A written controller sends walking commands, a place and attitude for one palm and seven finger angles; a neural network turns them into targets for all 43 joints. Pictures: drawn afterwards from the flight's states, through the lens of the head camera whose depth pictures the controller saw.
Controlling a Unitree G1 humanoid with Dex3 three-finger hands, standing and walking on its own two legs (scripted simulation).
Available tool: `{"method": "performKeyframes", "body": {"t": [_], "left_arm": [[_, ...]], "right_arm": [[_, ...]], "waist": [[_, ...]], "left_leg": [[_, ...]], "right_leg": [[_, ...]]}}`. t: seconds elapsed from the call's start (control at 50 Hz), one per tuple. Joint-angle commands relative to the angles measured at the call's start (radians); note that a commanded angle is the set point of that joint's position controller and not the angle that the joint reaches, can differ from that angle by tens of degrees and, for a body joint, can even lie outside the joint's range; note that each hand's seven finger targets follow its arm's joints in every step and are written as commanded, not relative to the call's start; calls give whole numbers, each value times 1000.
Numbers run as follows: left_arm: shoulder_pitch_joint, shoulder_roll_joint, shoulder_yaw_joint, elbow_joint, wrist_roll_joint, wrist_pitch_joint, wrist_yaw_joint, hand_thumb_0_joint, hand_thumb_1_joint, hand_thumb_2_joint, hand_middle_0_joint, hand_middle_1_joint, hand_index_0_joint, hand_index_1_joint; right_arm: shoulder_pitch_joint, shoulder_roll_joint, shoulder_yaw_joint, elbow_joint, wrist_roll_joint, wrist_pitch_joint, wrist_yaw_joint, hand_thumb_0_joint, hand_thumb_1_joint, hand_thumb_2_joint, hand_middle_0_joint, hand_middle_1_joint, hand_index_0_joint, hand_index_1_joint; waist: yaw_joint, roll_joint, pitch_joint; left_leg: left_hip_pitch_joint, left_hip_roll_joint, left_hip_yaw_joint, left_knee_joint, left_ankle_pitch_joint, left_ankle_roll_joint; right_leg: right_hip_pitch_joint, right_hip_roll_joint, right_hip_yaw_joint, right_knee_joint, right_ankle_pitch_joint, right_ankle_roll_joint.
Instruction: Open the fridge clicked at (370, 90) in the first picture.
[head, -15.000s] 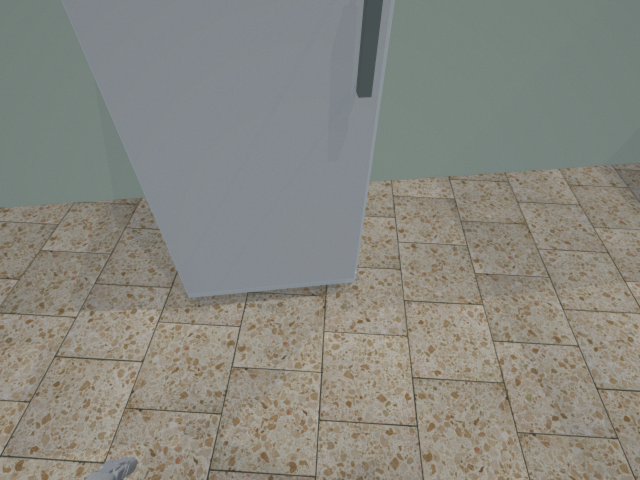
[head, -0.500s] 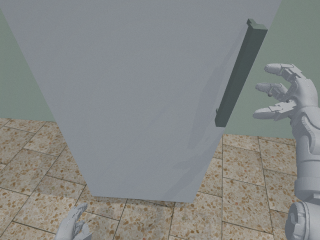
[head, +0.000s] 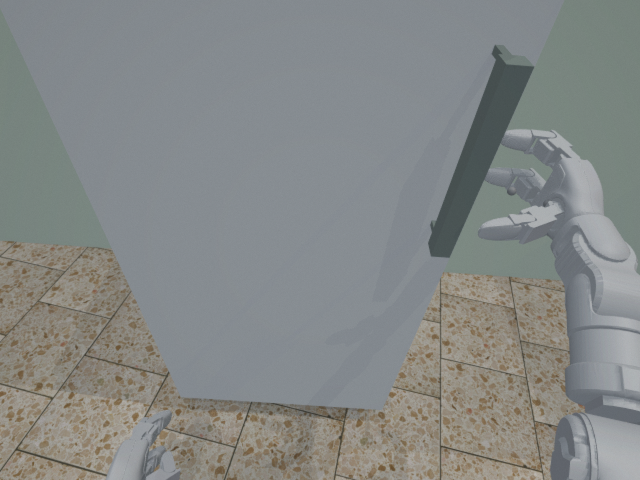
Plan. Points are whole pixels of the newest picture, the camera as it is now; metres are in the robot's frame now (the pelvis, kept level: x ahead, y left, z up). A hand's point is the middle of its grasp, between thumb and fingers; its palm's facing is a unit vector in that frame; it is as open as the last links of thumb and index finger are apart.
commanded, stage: feel for the door with the fingertips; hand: right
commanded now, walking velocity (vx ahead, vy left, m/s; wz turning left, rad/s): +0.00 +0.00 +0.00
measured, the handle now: (465, 164) +0.46 -0.14 +0.20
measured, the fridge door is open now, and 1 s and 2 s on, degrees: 0 0 0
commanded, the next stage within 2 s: slide the fingers in behind the handle in 0.50 s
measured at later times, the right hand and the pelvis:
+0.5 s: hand (498, 181) +0.42 -0.17 +0.21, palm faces +0.03 +1.00 -0.01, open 13.9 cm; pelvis +0.00 +0.01 +0.00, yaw +0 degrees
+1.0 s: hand (502, 189) +0.40 -0.17 +0.21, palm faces +0.00 +1.00 +0.00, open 13.9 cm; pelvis +0.00 +0.00 +0.00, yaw +1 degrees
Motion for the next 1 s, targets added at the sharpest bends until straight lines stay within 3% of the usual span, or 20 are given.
{"method": "performKeyframes", "body": {"t": [0.0,0.04,0.08,0.12,0.18,0.26,0.3,0.36,0.4,0.46,0.5,0.56,0.58,0.7,0.74,0.78,0.82,0.86,0.96,0.98], "left_arm": [[-120,116,43,-162,-3,-44,-2,0,900,900,-200,-300,-200,-300],[-126,113,40,-160,-1,-38,-2,0,900,900,-200,-300,-200,-300],[-131,114,39,-156,-2,-31,-1,0,900,900,-200,-300,-200,-300],[-128,114,38,-153,1,-27,2,0,900,900,-200,-300,-200,-300],[-123,113,37,-146,-1,-20,7,0,900,900,-200,-300,-200,-300],[-111,113,33,-134,-1,-22,13,0,900,900,-200,-300,-200,-300],[-100,119,38,-134,1,-21,14,0,900,900,-200,-300,-200,-300],[-83,121,39,-127,-3,-22,14,0,900,900,-200,-300,-200,-300],[-72,127,42,-122,-5,-19,14,0,900,900,-200,-300,-200,-300],[-54,128,47,-124,-3,-27,12,0,900,900,-200,-300,-200,-300],[-47,132,51,-124,-1,-27,12,0,900,900,-200,-300,-200,-300],[-38,132,51,-116,-4,-32,12,0,900,900,-200,-300,-200,-300],[-35,135,56,-117,-3,-34,10,0,900,900,-200,-300,-200,-300],[-43,133,54,-133,0,-36,2,0,900,900,-200,-300,-200,-300],[-56,125,51,-142,-2,-39,-1,0,900,900,-200,-300,-200,-300],[-57,133,57,-143,0,-37,-2,0,900,900,-200,-300,-200,-300],[-69,129,50,-151,-1,-33,-3,0,900,900,-200,-300,-200,-300],[-82,122,48,-154,-4,-34,-4,0,900,900,-200,-300,-200,-300],[-100,114,43,-156,-1,-31,-3,0,900,900,-200,-300,-200,-300],[-100,118,45,-151,-1,-26,-3,0,900,900,-200,-300,-200,-300]], "right_arm": [[-446,-177,-34,-275,17,-58,-23,0,500,-300,300,1200,300,1200],[-422,-207,-70,-267,16,-47,-39,0,500,-300,300,1200,300,1200],[-430,-189,-46,-262,9,-41,-50,0,500,-300,300,1200,300,1200],[-476,-239,-77,-270,-3,-42,-64,0,500,-300,300,1200,300,1200],[-516,-195,-26,-238,-6,-51,-61,0,500,-300,300,1200,300,1200],[-557,-213,-37,-148,-3,-62,-51,0,500,-300,300,1200,300,1200],[-551,-242,-59,-120,-3,-75,-42,0,500,-300,300,1200,300,1200],[-580,-233,-40,-63,-5,-90,-24,0,500,-300,300,1200,300,1200],[-576,-239,-40,-14,-4,-97,-16,0,500,-300,300,1200,300,1200],[-636,-247,-41,-28,-8,-124,-8,0,500,-300,300,1200,300,1200],[-610,-275,-67,-32,-5,-138,-5,0,500,-300,300,1200,300,1200],[-647,-249,-43,-22,-2,-147,3,0,500,-300,300,1200,300,1200],[-633,-253,-47,-23,-2,-150,2,0,500,-300,300,1200,300,1200],[-563,-283,-93,-83,-1,-154,0,0,500,-300,300,1200,300,1200],[-557,-227,-51,-118,1,-150,2,0,500,-300,300,1200,300,1200],[-487,-251,-83,-113,7,-139,-1,0,500,-300,300,1200,300,1200],[-497,-257,-85,-156,4,-125,-4,0,500,-300,300,1200,300,1200],[-510,-202,-39,-184,0,-108,-10,0,500,-300,300,1200,300,1200],[-510,-160,-19,-236,5,-70,-34,0,500,-300,300,1200,300,1200],[-502,-166,-18,-233,3,-67,-39,0,500,-300,300,1200,300,1200]], "waist": [[-6,40,-262],[-15,53,-254],[-10,60,-228],[-7,29,-242],[12,47,-227],[16,21,-221],[12,67,-245],[22,40,-239],[24,66,-218],[27,13,-270],[21,58,-289],[32,35,-260],[28,55,-268],[0,21,-291],[7,-1,-281],[-5,67,-263],[-8,20,-261],[5,17,-238],[3,1,-240],[5,45,-245]], "left_leg": [[28,-11,-32,-39,300,20],[38,-11,-35,-41,296,17],[25,-10,-38,-50,263,15],[34,-9,-44,-51,262,15],[16,-12,-44,-59,247,13],[10,-10,-51,-65,231,13],[39,-8,-53,-64,255,10],[21,-8,-54,-64,253,10],[17,-8,-55,-67,252,9],[25,-8,-57,-55,282,14],[53,-9,-54,-52,306,11],[24,-12,-52,-56,284,12],[31,-12,-52,-57,284,12],[66,-15,-48,-49,316,19],[47,-18,-45,-51,306,19],[52,-21,-41,-54,302,17],[55,-18,-43,-54,291,19],[23,-22,-39,-59,264,18],[10,-25,-36,-60,256,22],[14,-26,-35,-65,249,19]], "right_leg": [[147,4,69,-25,260,-33],[131,9,65,-26,244,-33],[118,6,63,-28,214,-35],[122,9,62,-33,214,-36],[130,7,62,-31,200,-38],[116,15,60,-32,171,-38],[106,14,59,-32,184,-43],[103,17,54,-28,172,-42],[86,15,55,-29,167,-45],[114,17,56,-21,200,-43],[105,15,55,-22,218,-47],[104,16,54,-24,198,-45],[107,12,55,-21,204,-47],[117,13,55,-30,244,-43],[132,12,54,-32,241,-41],[122,4,55,-34,244,-44],[116,8,53,-45,231,-38],[129,6,56,-45,218,-38],[148,7,65,-43,228,-33],[151,3,66,-41,224,-35]]}}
